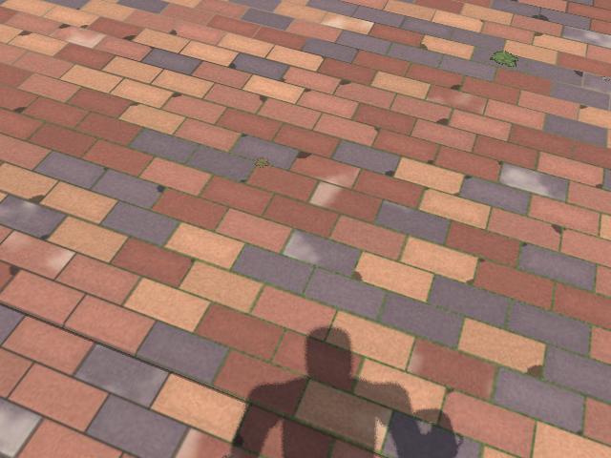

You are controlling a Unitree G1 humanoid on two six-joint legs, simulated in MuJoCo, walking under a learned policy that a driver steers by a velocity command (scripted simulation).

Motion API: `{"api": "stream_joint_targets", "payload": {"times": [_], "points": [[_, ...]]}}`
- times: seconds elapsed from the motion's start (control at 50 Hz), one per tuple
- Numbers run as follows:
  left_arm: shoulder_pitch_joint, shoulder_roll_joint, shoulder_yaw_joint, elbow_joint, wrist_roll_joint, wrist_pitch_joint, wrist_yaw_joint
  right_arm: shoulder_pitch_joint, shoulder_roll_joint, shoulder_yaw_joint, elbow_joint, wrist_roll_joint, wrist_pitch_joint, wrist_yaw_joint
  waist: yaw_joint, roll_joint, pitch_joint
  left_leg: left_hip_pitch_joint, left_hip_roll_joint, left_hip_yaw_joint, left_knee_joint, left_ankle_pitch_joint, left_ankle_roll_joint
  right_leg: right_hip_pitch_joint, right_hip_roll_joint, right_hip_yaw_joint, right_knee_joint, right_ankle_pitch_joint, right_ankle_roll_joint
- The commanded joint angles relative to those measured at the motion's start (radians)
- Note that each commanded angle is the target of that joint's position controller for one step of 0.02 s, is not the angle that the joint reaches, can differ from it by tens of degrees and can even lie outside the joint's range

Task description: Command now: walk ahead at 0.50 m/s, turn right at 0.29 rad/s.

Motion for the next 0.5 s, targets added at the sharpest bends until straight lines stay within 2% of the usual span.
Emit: {"api": "stream_joint_targets", "payload": {"times": [0.02,0.06,0.12,0.2,0.26,0.3,0.32,0.36,0.38,0.4,0.42,0.44,0.46,0.48,0.5], "points": [[0.036,0.052,0.025,-0.055,0.003,0.019,0.008,0.032,-0.084,-0.035,-0.010,-0.007,-0.034,0.003,-0.008,0.139,-0.051,0.156,0.251,-0.208,-0.323,0.135,0.148,-0.159,-0.072,0.049,0.026,0.126,0.005],[0.016,0.039,0.028,-0.067,0.002,0.033,0.011,0.037,-0.098,-0.043,0.016,-0.016,-0.046,-0.004,0.003,0.111,-0.020,0.141,0.249,-0.128,-0.348,0.222,0.148,-0.198,-0.071,0.068,-0.002,0.191,0.012],[-0.057,0.034,0.030,-0.099,0.010,0.032,0.009,0.071,-0.110,-0.050,0.054,-0.019,-0.045,-0.022,-0.011,0.094,0.014,0.189,0.246,-0.047,-0.358,0.271,0.141,-0.278,-0.059,0.091,-0.131,0.319,0.018],[-0.188,0.011,0.016,-0.146,0.018,0.025,-0.019,0.097,-0.150,-0.060,0.081,-0.010,-0.035,-0.039,-0.054,0.069,0.053,0.242,0.254,0.038,-0.373,0.265,0.122,-0.276,-0.047,0.019,-0.352,0.448,0.004],[-0.285,0.004,0.008,-0.197,0.017,0.024,-0.039,0.146,-0.171,-0.068,0.108,0.002,-0.018,-0.045,-0.092,0.054,0.087,0.346,0.288,0.068,-0.348,0.288,0.117,-0.321,-0.044,-0.024,-0.446,0.412,-0.019],[-0.322,0.008,0.008,-0.231,0.015,0.024,-0.052,0.161,-0.183,-0.073,0.122,0.012,-0.002,-0.047,-0.097,0.060,0.092,0.414,0.305,0.088,-0.306,0.348,0.105,-0.331,-0.033,-0.058,-0.484,0.341,-0.040],[-0.327,0.013,0.010,-0.244,0.014,0.025,-0.058,0.158,-0.191,-0.075,0.124,0.016,0.006,-0.048,-0.089,0.068,0.085,0.434,0.308,0.102,-0.271,0.430,0.095,-0.307,-0.018,-0.082,-0.499,0.295,-0.054],[-0.280,0.044,0.027,-0.257,0.012,0.030,-0.062,0.135,-0.223,-0.082,0.118,0.021,0.019,-0.054,-0.045,0.108,0.021,0.451,0.301,0.131,-0.140,0.770,0.071,-0.173,0.051,-0.150,-0.503,0.195,-0.092],[-0.195,0.075,0.044,-0.244,0.009,0.032,-0.061,0.122,-0.237,-0.085,0.114,0.024,0.027,-0.057,0.006,0.123,-0.034,0.441,0.290,0.143,-0.007,0.913,0.058,-0.054,0.096,-0.177,-0.507,0.154,-0.117],[-0.046,0.126,0.074,-0.211,0.007,0.032,-0.052,0.100,-0.241,-0.082,0.109,0.031,0.032,-0.059,0.093,0.108,-0.113,0.368,0.254,0.166,0.197,0.916,0.029,0.167,0.143,-0.182,-0.580,0.209,-0.153],[0.109,0.215,0.112,-0.176,0.009,0.042,-0.030,0.109,-0.213,-0.070,0.092,0.017,0.024,-0.062,0.156,0.016,-0.201,0.130,0.207,0.163,0.500,0.626,-0.021,0.473,0.063,-0.007,-0.623,0.232,-0.207],[0.077,0.319,0.123,-0.183,0.006,0.035,-0.022,0.200,-0.048,-0.021,0.038,-0.018,-0.005,-0.046,0.021,-0.243,-0.266,-0.323,-0.009,0.061,0.852,-0.357,-0.084,0.775,-0.194,0.567,-0.716,0.108,-0.387],[0.116,0.248,0.100,-0.211,0.017,0.018,-0.027,0.108,-0.119,-0.026,0.022,0.021,-0.051,-0.031,0.091,-0.129,-0.400,-0.431,-0.032,-0.181,0.958,-0.410,-0.064,0.843,-0.265,0.806,-0.863,0.029,-0.430],[0.085,0.185,0.083,-0.202,0.024,0.006,-0.030,0.013,-0.159,-0.037,-0.008,0.055,-0.069,-0.024,0.100,-0.078,-0.264,-0.512,0.018,-0.194,0.931,-0.314,-0.037,0.767,-0.238,0.657,-0.877,0.103,-0.371],[0.019,0.151,0.073,-0.212,0.015,0.001,-0.030,0.002,-0.151,-0.032,-0.008,0.042,-0.078,-0.028,0.053,-0.003,-0.175,-0.479,0.065,-0.189,0.838,-0.223,-0.022,0.616,-0.191,0.519,-0.870,0.195,-0.330]]}}
Keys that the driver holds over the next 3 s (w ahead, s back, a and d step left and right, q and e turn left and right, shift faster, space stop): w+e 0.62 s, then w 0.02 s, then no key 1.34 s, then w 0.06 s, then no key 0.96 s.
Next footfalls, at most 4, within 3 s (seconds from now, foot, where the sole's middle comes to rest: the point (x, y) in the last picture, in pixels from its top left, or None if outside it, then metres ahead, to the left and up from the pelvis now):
0.42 right None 0.36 -0.17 -0.77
0.88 left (357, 371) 0.68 -0.10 -0.77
1.18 right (449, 449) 0.50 -0.29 -0.77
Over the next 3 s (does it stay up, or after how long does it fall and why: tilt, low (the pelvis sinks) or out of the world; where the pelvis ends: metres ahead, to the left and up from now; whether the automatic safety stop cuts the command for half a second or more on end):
stays up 0.57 -0.16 0.00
